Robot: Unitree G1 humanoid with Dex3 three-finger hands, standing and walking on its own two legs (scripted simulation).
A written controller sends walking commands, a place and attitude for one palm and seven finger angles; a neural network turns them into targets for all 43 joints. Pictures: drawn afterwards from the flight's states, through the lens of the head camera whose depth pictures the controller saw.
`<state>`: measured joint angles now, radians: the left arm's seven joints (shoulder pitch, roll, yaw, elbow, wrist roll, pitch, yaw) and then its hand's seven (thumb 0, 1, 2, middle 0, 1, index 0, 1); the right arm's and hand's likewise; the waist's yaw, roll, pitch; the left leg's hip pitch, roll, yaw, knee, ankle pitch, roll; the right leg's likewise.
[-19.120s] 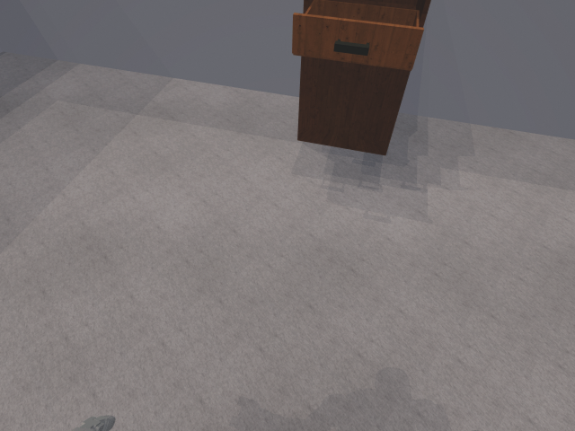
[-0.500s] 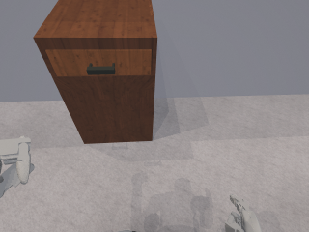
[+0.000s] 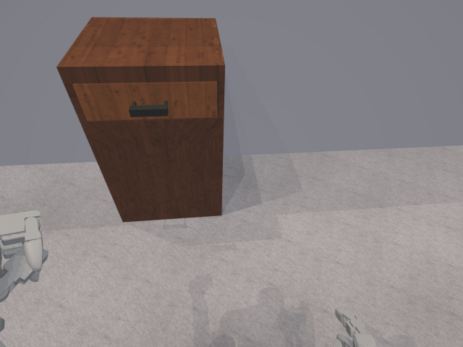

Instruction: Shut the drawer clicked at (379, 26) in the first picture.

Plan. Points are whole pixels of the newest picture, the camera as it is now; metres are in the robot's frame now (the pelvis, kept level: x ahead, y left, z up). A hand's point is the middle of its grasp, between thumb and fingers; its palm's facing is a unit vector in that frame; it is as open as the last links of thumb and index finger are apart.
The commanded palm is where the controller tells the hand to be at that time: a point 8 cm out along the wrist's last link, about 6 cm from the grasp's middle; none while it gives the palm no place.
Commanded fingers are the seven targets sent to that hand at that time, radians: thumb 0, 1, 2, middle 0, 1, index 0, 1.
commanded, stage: stop stepping back and stand still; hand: left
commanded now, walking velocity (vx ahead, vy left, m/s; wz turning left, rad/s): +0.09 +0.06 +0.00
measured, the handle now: (149, 107) +0.85 +0.29 -0.06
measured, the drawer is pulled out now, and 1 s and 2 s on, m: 0.00 0.00 0.00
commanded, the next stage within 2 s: let the arm hang, fingers relaxed in 0.18 s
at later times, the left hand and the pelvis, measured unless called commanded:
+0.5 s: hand out of the picture +0.14 +0.21 -0.14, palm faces +0.04 -0.97 -0.24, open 3.0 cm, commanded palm none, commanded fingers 0.00 0.90 0.90 -0.92 -1.08 -0.92 -1.08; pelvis +0.01 +0.01 -0.01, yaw +1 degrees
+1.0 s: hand out of the picture -0.04 +0.19 -0.17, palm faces +0.06 -0.98 -0.19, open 6.7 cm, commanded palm none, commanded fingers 0.00 0.90 0.90 -0.20 -0.30 -0.20 -0.30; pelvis +0.01 +0.02 +0.01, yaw +1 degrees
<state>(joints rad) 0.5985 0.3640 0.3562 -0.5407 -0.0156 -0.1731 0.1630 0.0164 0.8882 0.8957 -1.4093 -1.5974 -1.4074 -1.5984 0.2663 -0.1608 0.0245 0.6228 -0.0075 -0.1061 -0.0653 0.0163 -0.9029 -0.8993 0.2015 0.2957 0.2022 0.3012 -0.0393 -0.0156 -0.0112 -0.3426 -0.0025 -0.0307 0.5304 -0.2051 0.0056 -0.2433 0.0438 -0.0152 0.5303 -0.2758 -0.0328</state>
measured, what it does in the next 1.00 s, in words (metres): stands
